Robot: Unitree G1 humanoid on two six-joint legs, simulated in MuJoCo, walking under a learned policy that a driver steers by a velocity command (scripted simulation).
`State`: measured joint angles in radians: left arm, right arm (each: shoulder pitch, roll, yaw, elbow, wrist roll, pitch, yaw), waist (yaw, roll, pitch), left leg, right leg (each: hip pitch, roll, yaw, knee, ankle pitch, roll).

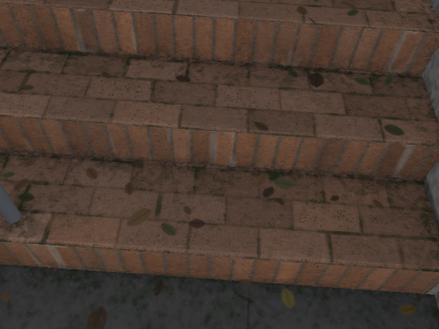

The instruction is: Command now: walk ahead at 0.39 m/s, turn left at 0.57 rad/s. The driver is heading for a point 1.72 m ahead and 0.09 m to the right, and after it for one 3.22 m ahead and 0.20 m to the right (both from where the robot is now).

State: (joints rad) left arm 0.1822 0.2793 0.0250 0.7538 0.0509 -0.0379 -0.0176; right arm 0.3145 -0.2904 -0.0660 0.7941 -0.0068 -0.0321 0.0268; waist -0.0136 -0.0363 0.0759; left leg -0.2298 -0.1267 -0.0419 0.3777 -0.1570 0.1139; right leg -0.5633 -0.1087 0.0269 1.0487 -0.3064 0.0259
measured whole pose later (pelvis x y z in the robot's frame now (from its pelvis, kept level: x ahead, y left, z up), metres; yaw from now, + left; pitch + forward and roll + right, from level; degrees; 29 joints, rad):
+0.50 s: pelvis +0.16 -0.05 +0.00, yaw +15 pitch +0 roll +1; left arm 0.18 0.25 0.01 0.79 0.01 -0.03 0.03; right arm 0.16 -0.33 -0.06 0.80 -0.03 0.05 0.01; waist 0.02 0.04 0.09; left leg -0.39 -0.09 -0.09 0.97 -0.44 -0.02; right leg -0.29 0.00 -0.05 0.41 -0.12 -0.05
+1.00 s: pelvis +0.17 -0.02 -0.01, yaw +11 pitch -1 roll +1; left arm 0.14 0.32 0.03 0.89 0.00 -0.01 0.00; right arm 0.12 -0.29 -0.04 0.84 -0.01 0.02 -0.05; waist 0.02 -0.01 0.04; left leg -0.20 -0.02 0.04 0.54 -0.34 0.02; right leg -0.40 -0.01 -0.02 0.78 -0.43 -0.01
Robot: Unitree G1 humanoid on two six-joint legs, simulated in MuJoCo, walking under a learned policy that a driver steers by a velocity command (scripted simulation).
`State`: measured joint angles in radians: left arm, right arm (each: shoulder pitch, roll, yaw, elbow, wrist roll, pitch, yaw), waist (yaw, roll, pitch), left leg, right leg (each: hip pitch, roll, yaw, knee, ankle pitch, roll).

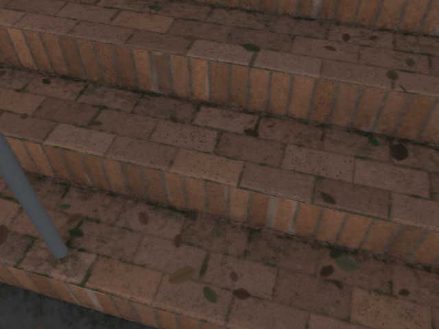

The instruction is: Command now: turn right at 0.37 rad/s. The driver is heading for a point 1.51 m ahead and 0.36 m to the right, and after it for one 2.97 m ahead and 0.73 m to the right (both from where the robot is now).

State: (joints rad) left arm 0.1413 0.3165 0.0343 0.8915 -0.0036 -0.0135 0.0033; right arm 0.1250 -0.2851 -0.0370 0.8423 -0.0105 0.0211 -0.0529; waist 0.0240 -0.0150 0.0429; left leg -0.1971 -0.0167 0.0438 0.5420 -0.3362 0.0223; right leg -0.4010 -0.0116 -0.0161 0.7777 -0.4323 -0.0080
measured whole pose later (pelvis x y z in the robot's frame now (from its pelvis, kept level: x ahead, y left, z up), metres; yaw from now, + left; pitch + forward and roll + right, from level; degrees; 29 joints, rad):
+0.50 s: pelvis +0.01 -0.05 +0.02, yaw -16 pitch +2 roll +4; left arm 0.16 0.32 0.07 0.79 0.00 0.00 0.03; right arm 0.07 -0.31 -0.08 0.79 -0.01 0.00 -0.08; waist 0.01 0.02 0.05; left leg -0.50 -0.04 -0.13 0.87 -0.29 -0.09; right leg -0.27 0.08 0.15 0.40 -0.15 -0.08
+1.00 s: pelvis +0.04 -0.02 +0.01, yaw -27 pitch +1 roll +0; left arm 0.15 0.32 0.05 0.78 0.01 0.03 0.03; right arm 0.15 -0.24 -0.02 0.81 -0.02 -0.02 -0.02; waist -0.01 -0.04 0.04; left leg -0.25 -0.03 -0.04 0.45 -0.22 0.02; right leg -0.27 0.00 0.10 0.66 -0.41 0.09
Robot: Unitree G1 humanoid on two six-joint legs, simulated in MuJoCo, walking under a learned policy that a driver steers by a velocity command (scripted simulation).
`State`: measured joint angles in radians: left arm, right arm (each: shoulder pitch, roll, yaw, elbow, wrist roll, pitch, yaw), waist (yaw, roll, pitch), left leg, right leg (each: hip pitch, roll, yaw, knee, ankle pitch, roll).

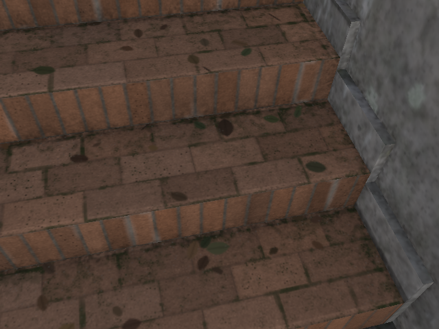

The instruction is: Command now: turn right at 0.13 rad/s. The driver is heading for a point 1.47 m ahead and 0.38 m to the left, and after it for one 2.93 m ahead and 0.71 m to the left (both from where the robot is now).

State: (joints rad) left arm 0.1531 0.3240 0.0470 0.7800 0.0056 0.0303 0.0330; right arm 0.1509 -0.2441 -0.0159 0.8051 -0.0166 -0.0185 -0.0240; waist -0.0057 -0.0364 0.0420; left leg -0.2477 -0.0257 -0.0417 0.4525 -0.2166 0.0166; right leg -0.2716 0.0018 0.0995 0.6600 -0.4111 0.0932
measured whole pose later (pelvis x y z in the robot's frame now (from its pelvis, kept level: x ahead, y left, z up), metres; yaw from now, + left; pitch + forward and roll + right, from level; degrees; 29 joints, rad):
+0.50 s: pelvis +0.03 -0.01 +0.00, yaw +1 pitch +0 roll -1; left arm 0.29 0.25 0.02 0.89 0.00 -0.03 0.03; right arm 0.23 -0.29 -0.04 0.91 0.01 -0.06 -0.01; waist 0.01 0.01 -0.01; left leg -0.24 -0.01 -0.01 0.56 -0.35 0.02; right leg -0.10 0.03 0.06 0.44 -0.34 -0.01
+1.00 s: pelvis +0.19 -0.01 -0.01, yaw +2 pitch +0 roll -1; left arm 0.16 0.23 0.02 0.83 0.03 -0.07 0.01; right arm 0.37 -0.26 -0.02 0.94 0.01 -0.07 0.00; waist 0.00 0.02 0.00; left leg -0.24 -0.06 -0.09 1.08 -0.46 0.06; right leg -0.33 0.04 -0.06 0.53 -0.22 -0.07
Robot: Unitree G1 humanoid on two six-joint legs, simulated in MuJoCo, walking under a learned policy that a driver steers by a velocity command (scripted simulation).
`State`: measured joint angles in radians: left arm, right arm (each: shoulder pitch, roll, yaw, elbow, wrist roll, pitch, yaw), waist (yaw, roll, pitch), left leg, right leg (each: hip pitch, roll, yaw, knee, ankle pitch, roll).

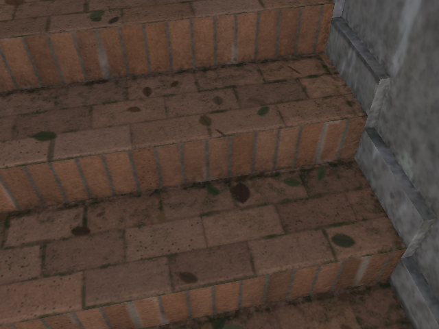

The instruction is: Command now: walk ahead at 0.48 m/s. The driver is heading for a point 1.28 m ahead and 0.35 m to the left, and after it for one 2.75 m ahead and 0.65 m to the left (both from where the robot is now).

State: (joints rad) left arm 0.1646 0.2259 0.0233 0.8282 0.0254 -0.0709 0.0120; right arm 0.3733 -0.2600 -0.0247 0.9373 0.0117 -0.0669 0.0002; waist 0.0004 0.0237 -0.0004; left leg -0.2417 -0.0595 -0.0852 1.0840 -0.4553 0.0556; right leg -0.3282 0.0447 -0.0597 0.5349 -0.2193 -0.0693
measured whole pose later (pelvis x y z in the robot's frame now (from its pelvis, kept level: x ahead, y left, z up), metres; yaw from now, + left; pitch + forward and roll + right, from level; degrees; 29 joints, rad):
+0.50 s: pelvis +0.21 +0.07 +0.09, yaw -1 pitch +1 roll +1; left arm 0.34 0.22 0.04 0.89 0.04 -0.06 -0.03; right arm 0.22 -0.18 0.01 0.83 -0.04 -0.03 0.01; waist -0.01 -0.02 -0.05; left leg -0.63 -0.02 0.16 1.13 -0.53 0.10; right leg -0.61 0.05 0.16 1.64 0.01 -0.16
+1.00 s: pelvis +0.51 +0.04 +0.22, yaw +3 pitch +9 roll -5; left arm -0.14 0.10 -0.07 0.74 0.05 0.01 -0.09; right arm 0.53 -0.11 0.02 1.15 -0.07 -0.10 0.14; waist -0.03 0.08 -0.12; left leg -0.19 0.07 -0.10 0.72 -0.08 0.12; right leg -0.93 0.02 -0.19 1.22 -0.46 -0.09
